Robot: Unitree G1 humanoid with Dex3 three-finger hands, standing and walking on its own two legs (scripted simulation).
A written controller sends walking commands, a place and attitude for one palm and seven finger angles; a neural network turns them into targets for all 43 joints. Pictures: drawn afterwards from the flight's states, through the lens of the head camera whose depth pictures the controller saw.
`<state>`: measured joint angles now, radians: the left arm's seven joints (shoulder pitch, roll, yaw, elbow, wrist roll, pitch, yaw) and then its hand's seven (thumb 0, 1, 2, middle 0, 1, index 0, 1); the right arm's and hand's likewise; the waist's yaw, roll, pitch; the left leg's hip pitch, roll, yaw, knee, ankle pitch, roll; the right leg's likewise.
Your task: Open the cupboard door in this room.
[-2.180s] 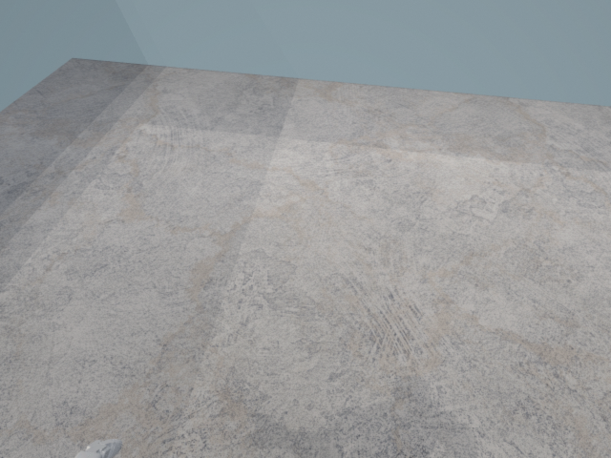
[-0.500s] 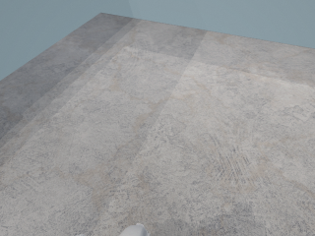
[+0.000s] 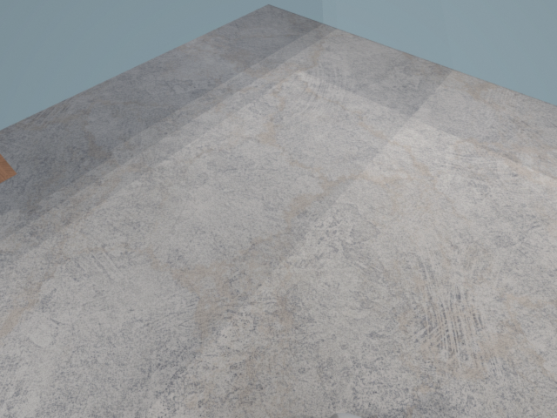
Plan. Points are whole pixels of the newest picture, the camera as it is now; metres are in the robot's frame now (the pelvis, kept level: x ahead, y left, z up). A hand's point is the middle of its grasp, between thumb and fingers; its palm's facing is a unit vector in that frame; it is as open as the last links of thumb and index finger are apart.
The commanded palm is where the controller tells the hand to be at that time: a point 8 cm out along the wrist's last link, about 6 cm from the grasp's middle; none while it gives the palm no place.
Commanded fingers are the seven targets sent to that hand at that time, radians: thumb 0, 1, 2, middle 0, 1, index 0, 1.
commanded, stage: turn or walk to find it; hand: left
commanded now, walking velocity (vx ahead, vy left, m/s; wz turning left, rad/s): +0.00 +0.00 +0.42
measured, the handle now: out of the picture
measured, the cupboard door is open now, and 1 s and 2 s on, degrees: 0 0 0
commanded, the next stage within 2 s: none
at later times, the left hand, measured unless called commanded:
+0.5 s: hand out of the picture -0.04 +0.19 -0.18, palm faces +0.28 -0.93 -0.22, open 7.4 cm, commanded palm none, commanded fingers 0.00 0.90 0.90 -0.20 -0.30 -0.20 -0.30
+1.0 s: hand out of the picture -0.04 +0.19 -0.15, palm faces +0.44 -0.85 -0.28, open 7.4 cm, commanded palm none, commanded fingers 0.00 0.90 0.90 -0.20 -0.30 -0.20 -0.30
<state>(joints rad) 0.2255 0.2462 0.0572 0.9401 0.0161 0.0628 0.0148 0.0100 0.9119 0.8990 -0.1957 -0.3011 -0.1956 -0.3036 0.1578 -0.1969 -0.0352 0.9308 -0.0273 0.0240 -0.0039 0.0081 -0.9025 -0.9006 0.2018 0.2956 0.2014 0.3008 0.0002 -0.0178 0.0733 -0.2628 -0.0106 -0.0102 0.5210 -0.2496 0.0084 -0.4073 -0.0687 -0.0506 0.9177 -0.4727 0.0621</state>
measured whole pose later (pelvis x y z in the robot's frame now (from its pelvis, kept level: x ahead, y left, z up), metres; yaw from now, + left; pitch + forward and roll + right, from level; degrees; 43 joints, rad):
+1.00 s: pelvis -0.04 -0.03 +0.00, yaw +27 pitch -1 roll +1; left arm 0.18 0.18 0.03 0.89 0.03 0.01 0.02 0.01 0.91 0.90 -0.20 -0.30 -0.20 -0.30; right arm 0.20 -0.24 -0.08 0.97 -0.02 0.07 0.01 0.01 -0.90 -0.90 0.20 0.30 0.20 0.30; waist -0.02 0.05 0.06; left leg -0.42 -0.04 -0.04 0.96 -0.45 -0.02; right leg -0.25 -0.06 -0.11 0.58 -0.32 -0.01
